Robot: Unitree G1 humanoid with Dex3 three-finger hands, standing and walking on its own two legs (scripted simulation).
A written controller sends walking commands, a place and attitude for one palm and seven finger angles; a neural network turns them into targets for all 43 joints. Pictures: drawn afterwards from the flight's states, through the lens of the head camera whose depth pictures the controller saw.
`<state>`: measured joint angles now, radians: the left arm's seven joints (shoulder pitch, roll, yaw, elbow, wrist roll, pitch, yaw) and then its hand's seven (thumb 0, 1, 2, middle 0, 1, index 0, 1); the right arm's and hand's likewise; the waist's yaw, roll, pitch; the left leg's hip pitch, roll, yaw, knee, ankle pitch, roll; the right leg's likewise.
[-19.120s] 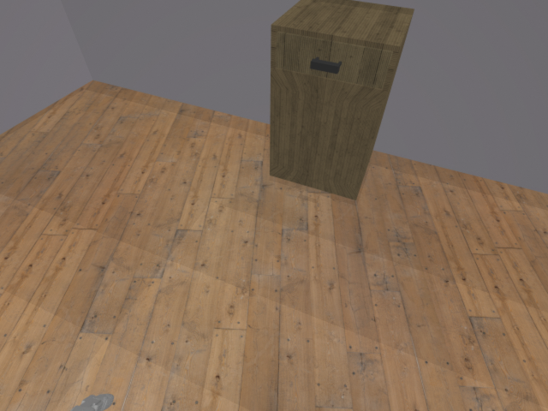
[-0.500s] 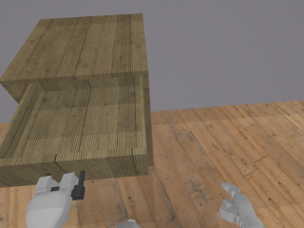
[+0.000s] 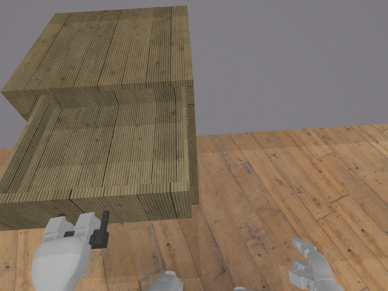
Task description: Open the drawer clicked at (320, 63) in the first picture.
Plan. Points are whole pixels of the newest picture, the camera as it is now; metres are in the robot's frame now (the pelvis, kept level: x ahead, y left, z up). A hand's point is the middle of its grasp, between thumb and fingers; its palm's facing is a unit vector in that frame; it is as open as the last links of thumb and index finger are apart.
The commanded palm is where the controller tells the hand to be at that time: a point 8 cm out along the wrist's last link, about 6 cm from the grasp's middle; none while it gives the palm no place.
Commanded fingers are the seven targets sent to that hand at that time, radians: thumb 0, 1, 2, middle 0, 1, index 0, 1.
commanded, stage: open the thumb to release the handle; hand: left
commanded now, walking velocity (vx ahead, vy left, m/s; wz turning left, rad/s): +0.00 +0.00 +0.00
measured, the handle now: (80, 228) +0.23 +0.26 +0.00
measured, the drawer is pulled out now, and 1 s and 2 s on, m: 0.30 0.30 0.30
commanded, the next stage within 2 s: lift the hand off the handle in 0.30 s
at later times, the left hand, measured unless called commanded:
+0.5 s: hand (80, 260) +0.18 +0.24 -0.01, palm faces +0.00 -0.08 -1.00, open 13.6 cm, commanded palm +0.16 +0.25 +0.04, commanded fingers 0.00 -0.50 0.30 -0.30 -1.20 -0.30 -1.20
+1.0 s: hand (77, 253) +0.19 +0.24 +0.01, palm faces +0.01 -0.09 -1.00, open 13.7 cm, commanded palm +0.17 +0.24 +0.06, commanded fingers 0.00 -0.50 0.30 -0.30 -1.20 -0.30 -1.20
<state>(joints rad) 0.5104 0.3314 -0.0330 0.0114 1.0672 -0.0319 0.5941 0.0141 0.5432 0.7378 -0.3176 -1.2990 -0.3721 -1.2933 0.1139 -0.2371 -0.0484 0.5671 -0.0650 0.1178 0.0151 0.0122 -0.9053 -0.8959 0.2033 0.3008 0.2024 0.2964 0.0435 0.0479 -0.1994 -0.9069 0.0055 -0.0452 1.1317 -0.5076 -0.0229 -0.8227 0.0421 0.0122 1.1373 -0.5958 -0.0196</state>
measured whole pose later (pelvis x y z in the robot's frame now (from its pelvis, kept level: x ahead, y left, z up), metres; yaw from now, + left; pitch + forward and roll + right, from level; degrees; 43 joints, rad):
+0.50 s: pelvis -0.01 +0.00 +0.01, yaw +0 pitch +14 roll -1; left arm 0.41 0.32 -0.07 0.11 1.07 0.02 0.56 0.00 -0.46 0.32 -0.33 -1.24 -0.32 -1.21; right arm 0.12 -0.23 -0.03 0.58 -0.04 0.11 -0.03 0.01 -0.90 -0.90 0.20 0.30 0.20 0.30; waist 0.05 0.04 -0.19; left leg -0.85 0.01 -0.06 1.06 -0.46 -0.03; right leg -0.76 0.04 0.00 1.07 -0.55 -0.02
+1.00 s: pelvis -0.01 +0.00 +0.02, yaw +0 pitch +12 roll +0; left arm 0.40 0.33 -0.07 0.08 1.03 0.06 0.51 0.00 -0.49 0.30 -0.35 -1.21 -0.33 -1.21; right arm 0.14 -0.22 -0.02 0.59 -0.03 0.10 -0.04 0.01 -0.90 -0.90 0.21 0.30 0.20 0.30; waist 0.04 0.06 -0.18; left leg -0.78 0.01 -0.05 1.01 -0.44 -0.03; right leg -0.70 0.04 0.01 1.01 -0.53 -0.02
